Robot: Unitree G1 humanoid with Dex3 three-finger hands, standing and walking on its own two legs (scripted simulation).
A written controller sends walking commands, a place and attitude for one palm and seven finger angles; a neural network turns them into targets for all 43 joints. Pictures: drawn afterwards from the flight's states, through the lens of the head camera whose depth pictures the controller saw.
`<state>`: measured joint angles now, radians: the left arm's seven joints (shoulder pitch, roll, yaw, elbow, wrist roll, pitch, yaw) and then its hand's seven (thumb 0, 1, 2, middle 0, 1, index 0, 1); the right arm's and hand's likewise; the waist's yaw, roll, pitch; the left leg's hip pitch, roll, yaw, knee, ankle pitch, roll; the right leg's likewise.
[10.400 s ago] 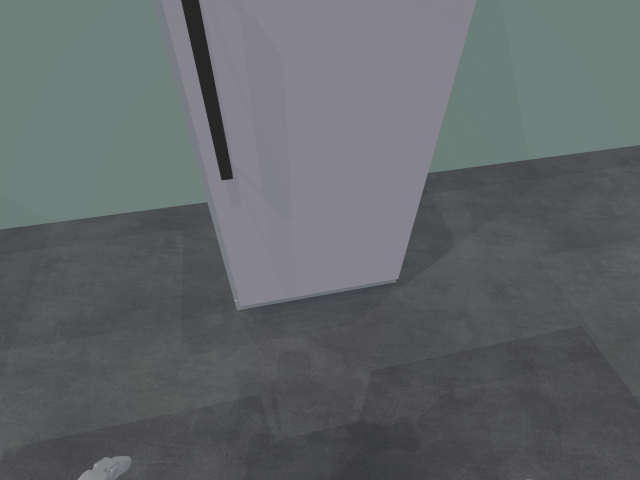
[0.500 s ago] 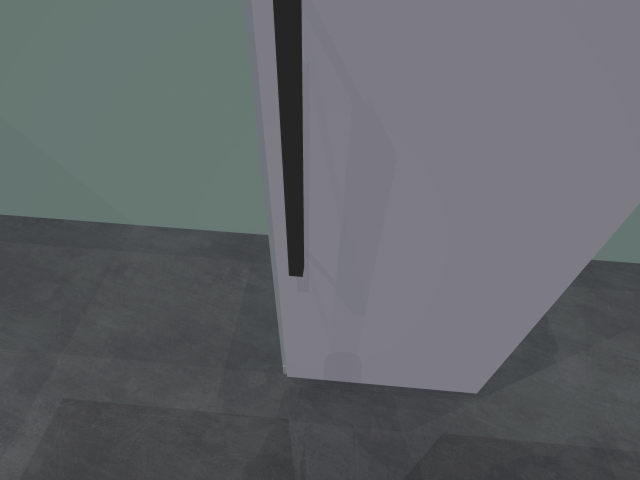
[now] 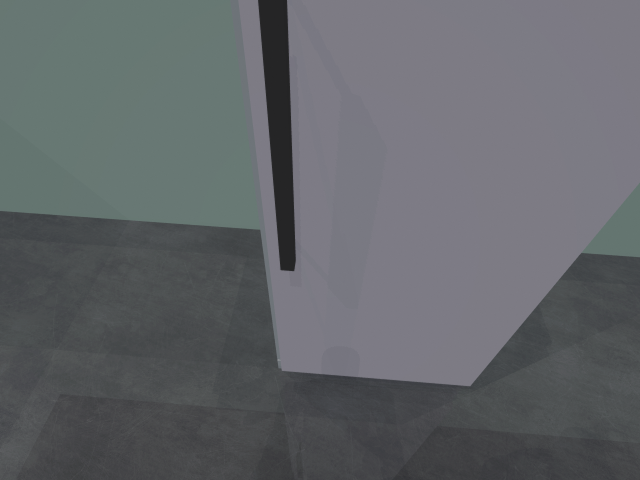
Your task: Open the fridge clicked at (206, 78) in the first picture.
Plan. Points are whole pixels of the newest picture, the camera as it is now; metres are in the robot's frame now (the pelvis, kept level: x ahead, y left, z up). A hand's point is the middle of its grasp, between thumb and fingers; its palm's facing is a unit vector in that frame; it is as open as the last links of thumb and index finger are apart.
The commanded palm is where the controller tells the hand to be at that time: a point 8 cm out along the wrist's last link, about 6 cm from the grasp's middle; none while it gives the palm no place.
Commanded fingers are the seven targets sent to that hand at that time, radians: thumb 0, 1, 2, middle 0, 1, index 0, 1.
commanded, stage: look again from close up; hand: left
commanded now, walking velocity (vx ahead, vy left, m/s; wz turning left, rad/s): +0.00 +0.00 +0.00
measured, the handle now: (284, 157) +0.50 +0.09 +0.14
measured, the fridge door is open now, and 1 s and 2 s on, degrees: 0 0 0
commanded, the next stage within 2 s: raise the hand to about handle height in 0.98 s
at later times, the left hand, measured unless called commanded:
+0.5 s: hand out of the picture +0.04 +0.17 -0.17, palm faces +0.01 -0.97 -0.23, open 7.4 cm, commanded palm none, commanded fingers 0.00 0.90 0.90 -0.20 -0.30 -0.20 -0.30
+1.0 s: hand out of the picture +0.03 +0.14 -0.18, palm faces +0.01 -0.98 -0.19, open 7.4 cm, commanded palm none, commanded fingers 0.00 0.90 0.90 -0.20 -0.30 -0.20 -0.30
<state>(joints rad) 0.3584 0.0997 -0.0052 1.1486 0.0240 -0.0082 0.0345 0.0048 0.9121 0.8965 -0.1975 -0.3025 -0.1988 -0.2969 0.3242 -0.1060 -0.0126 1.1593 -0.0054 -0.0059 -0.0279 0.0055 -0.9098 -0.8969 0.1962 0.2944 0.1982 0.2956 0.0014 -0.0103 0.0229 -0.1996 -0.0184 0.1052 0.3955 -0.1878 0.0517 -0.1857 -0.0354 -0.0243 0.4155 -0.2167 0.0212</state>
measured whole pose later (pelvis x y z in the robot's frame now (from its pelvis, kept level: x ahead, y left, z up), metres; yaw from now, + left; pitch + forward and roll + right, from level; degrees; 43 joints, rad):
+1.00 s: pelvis +0.03 -0.03 +0.00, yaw +0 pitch -1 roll +1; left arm 0.28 0.15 -0.02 1.11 0.02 -0.02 0.03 0.01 0.91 0.90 -0.20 -0.30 -0.20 -0.30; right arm 0.25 -0.16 0.01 1.12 -0.01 -0.02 -0.02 0.01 -0.91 -0.90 0.20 0.29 0.20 0.30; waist 0.01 0.00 0.04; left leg -0.16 0.01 0.09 0.42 -0.24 0.01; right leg -0.15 -0.01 -0.04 0.45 -0.28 -0.01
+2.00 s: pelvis +0.00 -0.02 -0.03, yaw +2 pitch +2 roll -1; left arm 0.27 0.32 0.35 -0.03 -0.36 -0.17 -0.37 0.01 0.03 0.52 -0.26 -0.87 -0.26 -0.86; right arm 0.31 -0.26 0.05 0.64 0.04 -0.32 -0.06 0.02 -0.90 -0.90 0.20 0.30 0.20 0.30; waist 0.02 0.04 -0.06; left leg -0.44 0.03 0.04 0.75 -0.35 0.02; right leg -0.38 0.00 -0.08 0.71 -0.37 -0.01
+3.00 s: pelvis +0.00 -0.03 +0.00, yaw +2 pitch -4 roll +0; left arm -0.16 0.50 0.49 0.16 -0.34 0.18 -0.51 -0.01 -0.50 0.30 -0.30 -1.20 -0.30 -1.20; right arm 0.21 -0.29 0.09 0.63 0.08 -0.23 -0.08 0.02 -0.90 -0.90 0.20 0.30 0.20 0.30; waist 0.06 0.05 -0.02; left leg -0.18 0.02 0.04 0.49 -0.24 0.01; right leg -0.13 0.00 -0.08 0.46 -0.26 -0.02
